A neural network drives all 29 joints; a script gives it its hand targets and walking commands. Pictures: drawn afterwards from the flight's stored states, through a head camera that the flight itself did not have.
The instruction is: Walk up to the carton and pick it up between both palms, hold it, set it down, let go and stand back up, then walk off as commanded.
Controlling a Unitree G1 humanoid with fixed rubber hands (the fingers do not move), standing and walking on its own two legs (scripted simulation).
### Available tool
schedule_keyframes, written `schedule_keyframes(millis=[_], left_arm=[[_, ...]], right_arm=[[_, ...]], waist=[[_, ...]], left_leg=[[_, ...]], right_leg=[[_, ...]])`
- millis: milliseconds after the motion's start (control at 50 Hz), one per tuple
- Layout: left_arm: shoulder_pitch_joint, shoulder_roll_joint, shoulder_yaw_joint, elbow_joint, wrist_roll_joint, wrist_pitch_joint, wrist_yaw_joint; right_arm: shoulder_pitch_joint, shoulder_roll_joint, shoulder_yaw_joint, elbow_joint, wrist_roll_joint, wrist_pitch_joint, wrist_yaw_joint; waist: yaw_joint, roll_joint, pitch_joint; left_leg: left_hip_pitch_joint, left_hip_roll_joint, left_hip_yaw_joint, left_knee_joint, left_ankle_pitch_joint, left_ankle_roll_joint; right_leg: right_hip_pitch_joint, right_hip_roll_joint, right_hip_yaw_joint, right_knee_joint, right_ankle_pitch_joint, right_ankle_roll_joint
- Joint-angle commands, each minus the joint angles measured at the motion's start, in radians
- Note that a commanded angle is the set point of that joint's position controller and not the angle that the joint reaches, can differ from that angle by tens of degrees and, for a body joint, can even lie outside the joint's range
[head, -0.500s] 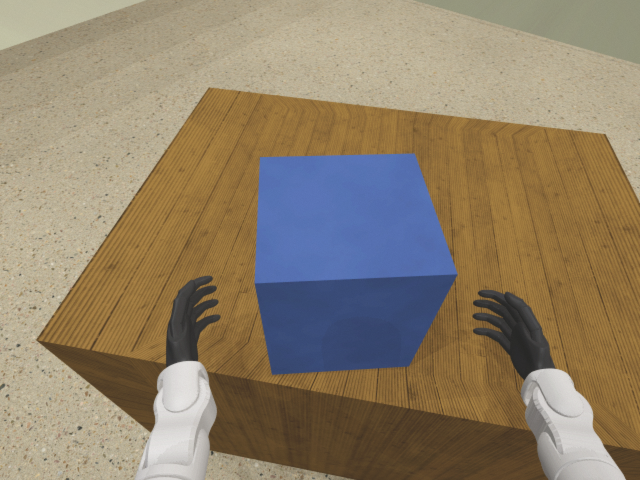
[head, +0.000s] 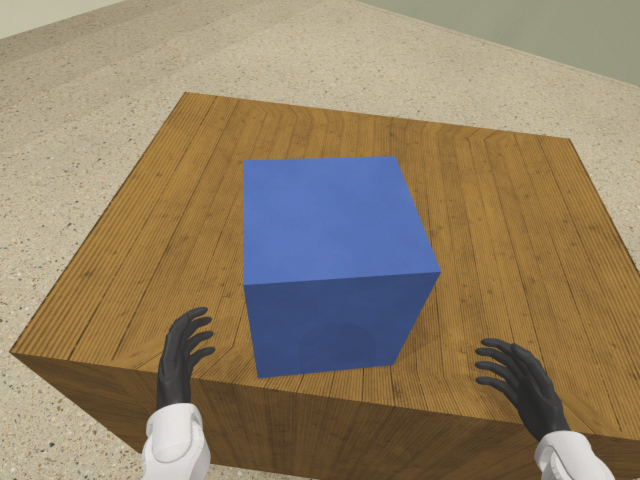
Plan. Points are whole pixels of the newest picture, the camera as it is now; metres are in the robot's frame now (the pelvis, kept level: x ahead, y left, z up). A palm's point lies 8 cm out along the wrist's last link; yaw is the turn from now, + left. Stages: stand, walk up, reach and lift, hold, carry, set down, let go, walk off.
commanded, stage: set down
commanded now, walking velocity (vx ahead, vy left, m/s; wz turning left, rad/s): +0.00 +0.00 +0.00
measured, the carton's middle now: (324, 270) +0.41 +0.05 +0.01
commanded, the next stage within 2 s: none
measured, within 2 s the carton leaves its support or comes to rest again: neither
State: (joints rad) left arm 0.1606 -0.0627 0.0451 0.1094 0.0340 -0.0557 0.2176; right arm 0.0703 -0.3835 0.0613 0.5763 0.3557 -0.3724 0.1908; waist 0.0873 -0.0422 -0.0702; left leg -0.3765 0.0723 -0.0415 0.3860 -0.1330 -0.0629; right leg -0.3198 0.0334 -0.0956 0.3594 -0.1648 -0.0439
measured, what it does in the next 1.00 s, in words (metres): stands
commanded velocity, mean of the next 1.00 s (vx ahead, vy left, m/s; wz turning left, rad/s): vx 0.00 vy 0.00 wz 0.00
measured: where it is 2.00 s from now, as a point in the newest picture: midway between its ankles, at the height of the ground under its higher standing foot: outside the picture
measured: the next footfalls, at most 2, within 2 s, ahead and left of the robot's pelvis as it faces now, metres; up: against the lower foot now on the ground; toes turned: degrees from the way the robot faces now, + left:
none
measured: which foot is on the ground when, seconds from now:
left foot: down 0.00-1.00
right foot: down 0.00-1.00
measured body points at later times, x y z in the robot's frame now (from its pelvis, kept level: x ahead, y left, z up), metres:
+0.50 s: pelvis +0.00 +0.00 +0.00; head +0.03 +0.02 +0.45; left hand +0.22 +0.20 +0.00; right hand +0.23 -0.22 -0.02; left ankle +0.03 +0.16 -0.74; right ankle +0.01 -0.09 -0.74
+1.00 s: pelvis +0.02 +0.00 +0.00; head +0.04 +0.04 +0.45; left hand +0.21 +0.22 -0.02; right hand +0.22 -0.21 -0.03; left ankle +0.03 +0.16 -0.74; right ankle +0.01 -0.09 -0.74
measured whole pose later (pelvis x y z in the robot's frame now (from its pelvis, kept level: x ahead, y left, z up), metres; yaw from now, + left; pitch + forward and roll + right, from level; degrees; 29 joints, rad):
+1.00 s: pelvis +0.02 +0.00 +0.00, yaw +0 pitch +4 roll -1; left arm 0.30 0.02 0.02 0.09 0.03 -0.02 0.16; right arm 0.25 -0.29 0.06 0.51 0.31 -0.32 0.13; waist 0.08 -0.06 -0.03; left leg -0.30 0.06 -0.04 0.39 -0.16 -0.06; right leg -0.24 0.02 -0.10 0.36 -0.20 -0.04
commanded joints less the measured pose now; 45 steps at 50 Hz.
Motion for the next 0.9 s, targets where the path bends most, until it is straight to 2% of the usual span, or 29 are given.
schedule_keyframes(millis=[0, 60, 80, 100, 180, 220, 260, 300, 340, 440, 460, 500, 600, 640, 700, 720, 740, 780, 800, 880], left_arm=[[0.05, 0.069, -0.085, -0.258, -0.028, -0.016, 0.024], [0.059, 0.067, -0.086, -0.256, -0.026, -0.021, 0.026], [0.077, 0.063, -0.095, -0.256, -0.026, -0.018, 0.023], [0.025, 0.068, -0.092, -0.256, -0.026, -0.024, 0.028], [0.038, 0.071, -0.115, -0.242, -0.036, -0.022, 0.03], [0.039, 0.073, -0.108, -0.243, -0.032, -0.02, 0.033], [0.04, 0.087, -0.11, -0.212, -0.037, -0.012, 0.028], [0.043, 0.094, -0.1, -0.181, -0.041, 0.001, 0.022], [0.058, 0.094, -0.09, -0.175, -0.035, 0.015, 0.018], [0.063, 0.127, -0.084, -0.179, -0.044, 0.021, 0.003], [0.069, 0.128, -0.083, -0.158, -0.044, 0.023, -0.001], [0.079, 0.135, -0.071, -0.149, -0.038, 0.022, -0.008], [0.113, 0.151, -0.069, -0.117, -0.032, 0.025, -0.032], [0.126, 0.155, -0.059, -0.124, -0.023, 0.022, -0.039], [0.149, 0.171, -0.06, -0.103, -0.024, 0.019, -0.056], [0.151, 0.172, -0.055, -0.119, -0.02, 0.015, -0.057], [0.165, 0.171, -0.063, -0.115, -0.023, 0.016, -0.06], [0.165, 0.178, -0.054, -0.114, -0.018, 0.013, -0.063], [0.168, 0.184, -0.061, -0.11, -0.027, 0.01, -0.068], [0.172, 0.196, -0.044, -0.092, -0.02, 0.002, -0.076]], right_arm=[[-0.048, -0.19, -0.048, -0.176, 0.063, -0.028, 0.011], [-0.029, -0.181, -0.043, -0.196, 0.063, -0.026, 0.008], [0.004, -0.179, -0.043, -0.191, 0.061, -0.022, 0.007], [-0.033, -0.167, -0.039, -0.198, 0.062, -0.022, 0.008], [-0.001, -0.167, -0.053, -0.201, 0.049, -0.007, 0.01], [0.014, -0.162, -0.058, -0.208, 0.04, 0.001, 0.011], [0.027, -0.159, -0.068, -0.201, 0.026, 0.012, 0.007], [0.043, -0.154, -0.071, -0.201, 0.015, 0.023, 0.0], [0.055, -0.15, -0.069, -0.205, 0.012, 0.029, 0.0], [0.073, -0.138, -0.08, -0.251, -0.016, 0.03, -0.017], [0.08, -0.132, -0.083, -0.241, -0.023, 0.032, -0.02], [0.088, -0.122, -0.083, -0.245, -0.03, 0.031, -0.026], [0.122, -0.099, -0.067, -0.214, -0.045, 0.038, -0.042], [0.135, -0.091, -0.059, -0.212, -0.046, 0.031, -0.046], [0.151, -0.078, -0.054, -0.174, -0.053, 0.03, -0.055], [0.146, -0.082, -0.057, -0.195, -0.059, 0.024, -0.057], [0.15, -0.087, -0.063, -0.176, -0.063, 0.023, -0.058], [0.157, -0.077, -0.059, -0.164, -0.07, 0.022, -0.061], [0.151, -0.079, -0.063, -0.16, -0.072, 0.019, -0.061], [0.16, -0.057, -0.061, -0.153, -0.088, 0.013, -0.071]], waist=[[-0.085, -0.08, -0.199], [-0.076, -0.076, -0.175], [-0.088, -0.076, -0.167], [-0.075, -0.066, -0.168], [-0.084, -0.062, -0.124], [-0.076, -0.059, -0.119], [-0.087, -0.078, -0.097], [-0.084, -0.095, -0.078], [-0.074, -0.082, -0.075], [-0.079, -0.114, -0.107], [-0.084, -0.107, -0.109], [-0.074, -0.102, -0.111], [-0.084, -0.078, -0.104], [-0.074, -0.06, -0.114], [-0.078, -0.044, -0.116], [-0.075, -0.044, -0.123], [-0.083, -0.041, -0.12], [-0.077, -0.028, -0.116], [-0.087, -0.031, -0.115], [-0.08, -0.025, -0.114]], left_leg=[[0.259, -0.081, 0.057, -0.043, 0.124, 0.076], [0.25, -0.084, 0.065, -0.047, 0.108, 0.071], [0.273, -0.084, 0.064, -0.052, 0.093, 0.071], [0.276, -0.082, 0.068, -0.053, 0.08, 0.069], [0.278, -0.08, 0.072, -0.065, 0.035, 0.067], [0.29, -0.073, 0.07, -0.068, 0.014, 0.065], [0.282, -0.076, 0.07, -0.072, -0.01, 0.069], [0.274, -0.076, 0.079, -0.072, -0.021, 0.072], [0.274, -0.077, 0.08, -0.07, -0.01, 0.068], [0.259, -0.086, 0.086, -0.062, 0.014, 0.074], [0.264, -0.085, 0.082, -0.059, 0.017, 0.073], [0.257, -0.087, 0.087, -0.056, 0.024, 0.071], [0.274, -0.094, 0.093, -0.061, 0.065, 0.067], [0.28, -0.096, 0.094, -0.057, 0.097, 0.062], [0.299, -0.098, 0.093, -0.052, 0.124, 0.057], [0.31, -0.097, 0.092, -0.053, 0.139, 0.055], [0.327, -0.095, 0.085, -0.052, 0.151, 0.053], [0.327, -0.097, 0.089, -0.049, 0.171, 0.048], [0.331, -0.098, 0.086, -0.049, 0.165, 0.05], [0.338, -0.098, 0.087, -0.047, 0.172, 0.046]], right_leg=[[0.271, -0.003, 0.109, -0.028, 0.082, -0.002], [0.27, -0.008, 0.118, -0.031, 0.064, 0.001], [0.252, -0.012, 0.119, -0.042, 0.049, 0.004], [0.223, -0.01, 0.116, -0.044, 0.014, 0.004], [0.188, -0.014, 0.115, -0.058, -0.046, 0.0], [0.174, -0.019, 0.118, -0.064, -0.082, 0.0], [0.172, -0.026, 0.127, -0.076, -0.12, 0.005], [0.173, -0.03, 0.133, -0.08, -0.139, 0.007], [0.18, -0.031, 0.135, -0.08, -0.136, 0.008], [0.208, -0.035, 0.139, -0.067, -0.092, 0.021], [0.201, -0.034, 0.137, -0.066, -0.092, 0.02], [0.22, -0.039, 0.145, -0.066, -0.08, 0.021], [0.244, -0.036, 0.127, -0.061, 0.028, 0.026], [0.265, -0.032, 0.122, -0.051, 0.084, 0.023], [0.263, -0.032, 0.116, -0.052, 0.128, 0.024], [0.271, -0.025, 0.108, -0.049, 0.139, 0.025], [0.262, -0.022, 0.102, -0.054, 0.146, 0.024], [0.271, -0.021, 0.1, -0.054, 0.168, 0.021], [0.261, -0.024, 0.1, -0.057, 0.165, 0.024], [0.264, -0.022, 0.097, -0.061, 0.157, 0.022]])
